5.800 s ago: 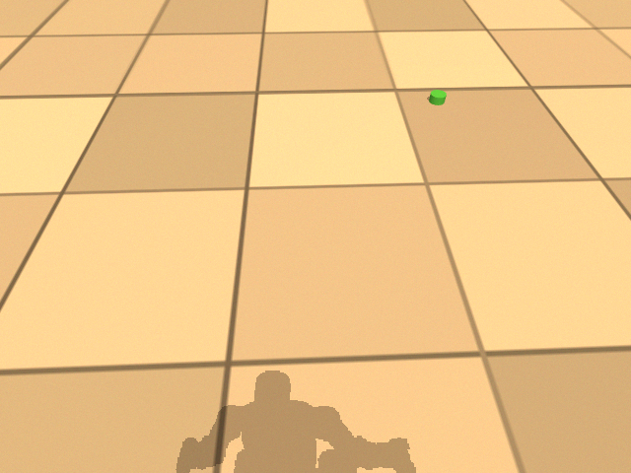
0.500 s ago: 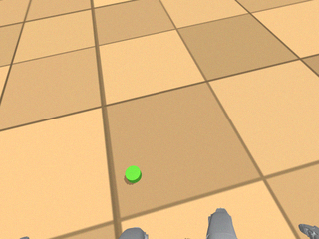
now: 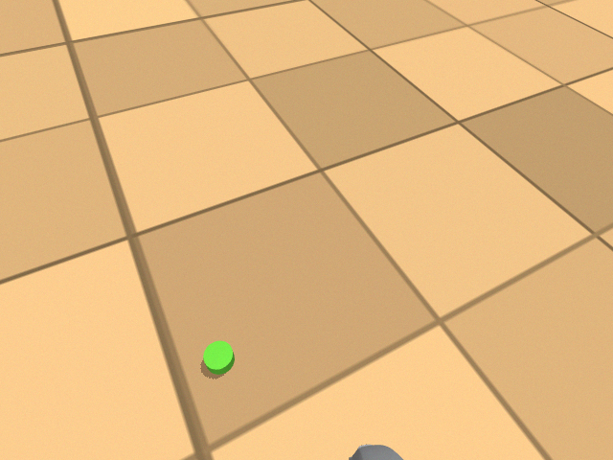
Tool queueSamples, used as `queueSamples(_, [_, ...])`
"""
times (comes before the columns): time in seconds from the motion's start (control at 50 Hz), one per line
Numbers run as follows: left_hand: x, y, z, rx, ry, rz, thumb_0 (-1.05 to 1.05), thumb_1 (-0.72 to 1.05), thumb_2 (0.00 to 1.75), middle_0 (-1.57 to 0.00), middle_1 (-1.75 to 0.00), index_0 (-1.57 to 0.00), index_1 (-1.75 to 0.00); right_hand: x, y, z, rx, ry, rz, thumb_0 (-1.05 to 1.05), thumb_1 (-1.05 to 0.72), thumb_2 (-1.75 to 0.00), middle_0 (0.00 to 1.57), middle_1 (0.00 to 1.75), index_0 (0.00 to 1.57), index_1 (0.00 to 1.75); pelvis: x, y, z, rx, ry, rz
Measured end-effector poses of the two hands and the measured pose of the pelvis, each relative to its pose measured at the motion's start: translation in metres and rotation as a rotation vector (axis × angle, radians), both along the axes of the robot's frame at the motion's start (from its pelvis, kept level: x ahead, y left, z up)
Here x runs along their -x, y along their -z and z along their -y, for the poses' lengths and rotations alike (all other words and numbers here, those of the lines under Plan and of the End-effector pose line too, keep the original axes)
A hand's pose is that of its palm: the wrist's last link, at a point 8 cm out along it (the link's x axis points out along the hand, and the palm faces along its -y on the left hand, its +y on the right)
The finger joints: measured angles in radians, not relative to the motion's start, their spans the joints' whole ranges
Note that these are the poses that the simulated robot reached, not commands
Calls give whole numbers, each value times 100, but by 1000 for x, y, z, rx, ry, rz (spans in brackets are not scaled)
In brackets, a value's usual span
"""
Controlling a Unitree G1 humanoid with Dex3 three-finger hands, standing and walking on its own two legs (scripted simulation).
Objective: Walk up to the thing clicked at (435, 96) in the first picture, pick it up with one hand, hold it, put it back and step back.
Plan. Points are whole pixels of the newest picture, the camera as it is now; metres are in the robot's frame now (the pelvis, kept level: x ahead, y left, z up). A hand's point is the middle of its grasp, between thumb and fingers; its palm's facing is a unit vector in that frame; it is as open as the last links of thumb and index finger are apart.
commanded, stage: walk up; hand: left
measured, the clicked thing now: (219, 357) +0.52 +0.24 -0.74
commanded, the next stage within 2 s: stand in 1.62 s
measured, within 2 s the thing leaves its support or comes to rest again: neither
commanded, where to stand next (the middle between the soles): +0.15 -0.04 m, yaw +3 degrees
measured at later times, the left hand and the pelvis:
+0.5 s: hand out of the picture +0.15 +0.23 -0.15, palm faces -0.02 -0.91 -0.40, open 7.4 cm; pelvis +0.03 -0.04 -0.01, yaw +0 degrees
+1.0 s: hand out of the picture +0.15 +0.24 -0.14, palm faces +0.04 -0.94 -0.35, open 7.4 cm; pelvis +0.05 -0.03 +0.01, yaw +2 degrees
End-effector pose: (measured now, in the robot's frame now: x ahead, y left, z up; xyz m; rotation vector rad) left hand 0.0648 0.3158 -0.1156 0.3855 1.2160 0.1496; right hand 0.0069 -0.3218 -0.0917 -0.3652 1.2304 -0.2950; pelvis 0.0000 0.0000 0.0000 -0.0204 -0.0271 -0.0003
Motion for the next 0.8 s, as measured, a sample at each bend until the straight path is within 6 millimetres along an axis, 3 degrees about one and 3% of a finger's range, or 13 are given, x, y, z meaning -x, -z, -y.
queueSamples(0.1, [-41, -9, 18, -4, 62, 77, 0, 90, 90, -20, -30, -20, -30, 19, -3, 22, 11, 45, -35, 0, -90, -90, 20, 30, 20, 30, -3, -2, 14, -11, 18, 8])
queueSamples(0.2, [-67, -10, 37, -48, 83, 135, 0, 90, 90, -20, -30, -20, -30, 13, 22, 44, -23, 61, -53, 0, -90, -90, 20, 30, 20, 30, -12, 13, 35, -31, 31, 11])
queueSamples(0.34, [-68, -15, 56, -58, 44, 130, 0, 90, 90, -20, -30, -21, -30, -30, 51, 36, -100, 23, -41, 0, -90, -90, 20, 30, 20, 30, -18, 14, 44, -16, 33, 14])
queueSamples(0.46, [-72, -11, 50, -40, -12, 124, 0, 90, 90, -20, -30, -21, -30, -58, 53, 23, -118, -28, -37, 0, -90, -90, 20, 30, 20, 30, -29, 15, 39, -32, 7, -3])
queueSamples(0.8, [-80, -1, 42, 28, -88, 60, 0, 90, 90, -20, -30, -20, -30, -136, 20, 8, -72, -89, 28, 0, -90, -90, 20, 30, 20, 30, -47, -2, 28, -22, -19, -15])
